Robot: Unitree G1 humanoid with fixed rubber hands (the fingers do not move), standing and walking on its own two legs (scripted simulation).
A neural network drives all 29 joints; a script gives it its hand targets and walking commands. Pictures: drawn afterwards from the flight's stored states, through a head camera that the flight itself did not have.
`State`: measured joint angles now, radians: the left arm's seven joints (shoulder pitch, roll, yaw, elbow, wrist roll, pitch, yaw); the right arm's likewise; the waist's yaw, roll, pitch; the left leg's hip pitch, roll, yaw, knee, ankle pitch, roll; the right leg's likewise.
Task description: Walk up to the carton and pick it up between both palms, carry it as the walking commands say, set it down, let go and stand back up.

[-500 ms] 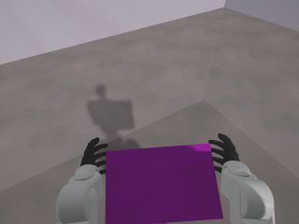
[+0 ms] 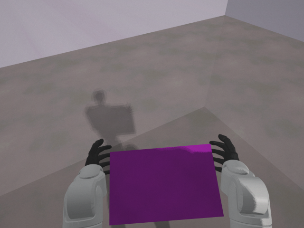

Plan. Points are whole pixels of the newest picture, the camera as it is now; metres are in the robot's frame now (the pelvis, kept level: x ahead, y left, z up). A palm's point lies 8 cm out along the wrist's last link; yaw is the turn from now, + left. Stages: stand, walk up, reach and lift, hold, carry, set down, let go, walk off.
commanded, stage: carry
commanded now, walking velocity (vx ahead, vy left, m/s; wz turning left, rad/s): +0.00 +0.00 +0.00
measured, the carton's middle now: (162, 182) +0.28 -0.01 -0.02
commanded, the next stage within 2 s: none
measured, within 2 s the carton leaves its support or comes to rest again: neither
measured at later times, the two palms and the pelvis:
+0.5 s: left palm (90, 172) +0.27 +0.17 +0.06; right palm (219, 168) +0.27 -0.15 +0.06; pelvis +0.00 +0.02 +0.00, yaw +0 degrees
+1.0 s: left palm (90, 178) +0.26 +0.17 +0.05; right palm (218, 175) +0.26 -0.14 +0.04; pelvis +0.00 +0.02 +0.00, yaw +0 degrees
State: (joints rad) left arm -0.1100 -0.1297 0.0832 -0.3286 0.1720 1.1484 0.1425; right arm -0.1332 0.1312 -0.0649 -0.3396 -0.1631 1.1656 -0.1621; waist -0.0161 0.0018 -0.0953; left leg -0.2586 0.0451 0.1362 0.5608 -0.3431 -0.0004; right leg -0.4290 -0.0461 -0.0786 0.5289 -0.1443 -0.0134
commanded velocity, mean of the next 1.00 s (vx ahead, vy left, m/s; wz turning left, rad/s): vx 0.00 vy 0.00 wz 0.00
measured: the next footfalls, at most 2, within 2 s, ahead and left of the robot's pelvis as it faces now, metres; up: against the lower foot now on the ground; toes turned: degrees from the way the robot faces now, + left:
none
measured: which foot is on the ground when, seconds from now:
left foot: down 0.00-1.00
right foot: down 0.00-1.00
